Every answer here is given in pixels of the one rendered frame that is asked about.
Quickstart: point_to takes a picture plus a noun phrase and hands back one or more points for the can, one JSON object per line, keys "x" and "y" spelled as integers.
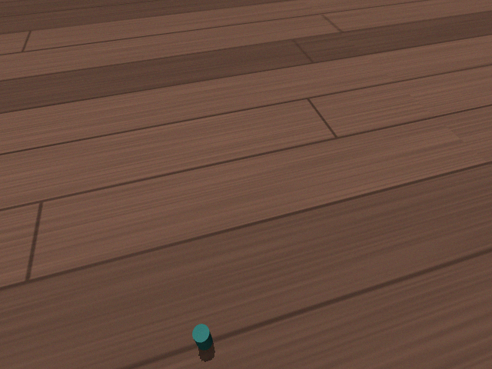
{"x": 202, "y": 336}

